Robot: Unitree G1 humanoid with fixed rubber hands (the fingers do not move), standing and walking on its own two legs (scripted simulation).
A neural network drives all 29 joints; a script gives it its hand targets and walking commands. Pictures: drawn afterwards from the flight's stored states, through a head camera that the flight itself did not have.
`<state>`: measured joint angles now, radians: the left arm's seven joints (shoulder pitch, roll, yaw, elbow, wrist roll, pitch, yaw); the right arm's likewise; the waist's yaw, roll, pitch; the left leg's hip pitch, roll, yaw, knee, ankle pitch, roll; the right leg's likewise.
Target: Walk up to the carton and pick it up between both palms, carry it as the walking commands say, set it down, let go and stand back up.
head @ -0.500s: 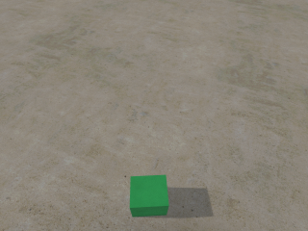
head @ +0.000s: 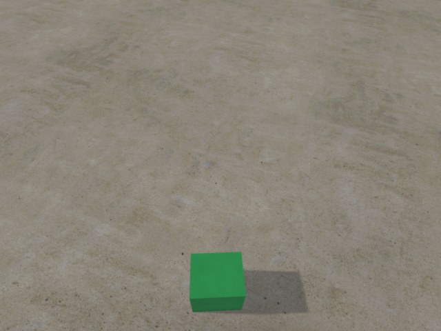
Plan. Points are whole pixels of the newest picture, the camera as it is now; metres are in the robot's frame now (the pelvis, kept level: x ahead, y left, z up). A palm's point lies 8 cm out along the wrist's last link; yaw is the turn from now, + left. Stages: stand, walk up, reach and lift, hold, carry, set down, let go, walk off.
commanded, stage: reach and lift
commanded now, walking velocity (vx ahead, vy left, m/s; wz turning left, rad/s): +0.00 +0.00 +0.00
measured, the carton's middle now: (216, 282) +0.41 +0.00 -0.68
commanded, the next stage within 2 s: none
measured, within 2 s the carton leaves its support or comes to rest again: neither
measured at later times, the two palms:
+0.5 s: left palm out of the picture +0.16 +0.22 -0.16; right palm (322, 326) +0.16 -0.21 -0.16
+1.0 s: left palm (132, 280) +0.27 +0.21 -0.19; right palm (300, 274) +0.27 -0.20 -0.19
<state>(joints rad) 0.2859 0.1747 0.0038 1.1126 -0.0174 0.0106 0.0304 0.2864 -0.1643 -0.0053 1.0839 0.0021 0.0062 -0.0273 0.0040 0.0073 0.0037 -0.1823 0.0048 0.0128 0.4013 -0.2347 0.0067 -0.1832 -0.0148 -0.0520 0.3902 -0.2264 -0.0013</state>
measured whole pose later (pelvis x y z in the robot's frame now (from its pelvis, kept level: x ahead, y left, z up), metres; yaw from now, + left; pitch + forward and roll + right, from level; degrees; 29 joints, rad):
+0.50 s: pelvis -0.02 +0.00 -0.05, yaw +0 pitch +17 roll +0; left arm 0.04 0.15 0.08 0.49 0.04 0.41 -0.04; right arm 0.06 -0.12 -0.07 0.46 -0.04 0.41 0.01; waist 0.01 0.01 -0.05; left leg -0.77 0.01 -0.01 0.86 -0.38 -0.01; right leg -0.76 -0.01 -0.04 0.84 -0.37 -0.01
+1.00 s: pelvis -0.08 +0.00 -0.10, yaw +0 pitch +21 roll +0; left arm -0.55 0.16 0.18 0.67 -0.01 0.40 0.01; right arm -0.56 -0.17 -0.17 0.69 -0.01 0.39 -0.03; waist 0.02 0.00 0.03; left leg -1.09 -0.01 -0.01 1.09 -0.37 0.00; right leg -1.10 -0.01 -0.01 1.09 -0.36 0.00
